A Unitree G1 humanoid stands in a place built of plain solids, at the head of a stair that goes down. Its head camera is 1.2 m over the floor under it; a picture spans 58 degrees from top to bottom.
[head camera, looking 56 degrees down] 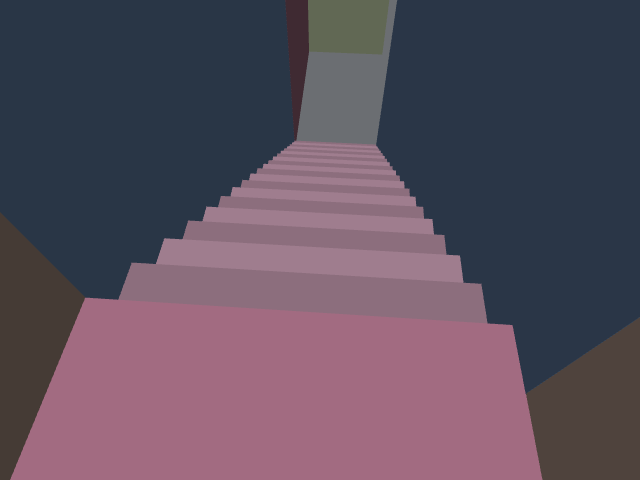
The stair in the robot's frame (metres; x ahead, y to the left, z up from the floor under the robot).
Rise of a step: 0.19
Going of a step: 0.24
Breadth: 1.29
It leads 4 degrees to the right of straight ahead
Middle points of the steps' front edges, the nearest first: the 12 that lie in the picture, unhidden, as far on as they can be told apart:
0.55 0.08 0.00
0.79 0.06 -0.19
1.03 0.04 -0.38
1.27 0.03 -0.57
1.51 0.01 -0.76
1.75 -0.01 -0.95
1.99 -0.02 -1.14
2.23 -0.04 -1.33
2.47 -0.06 -1.52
2.71 -0.07 -1.71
2.95 -0.09 -1.90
3.19 -0.11 -2.09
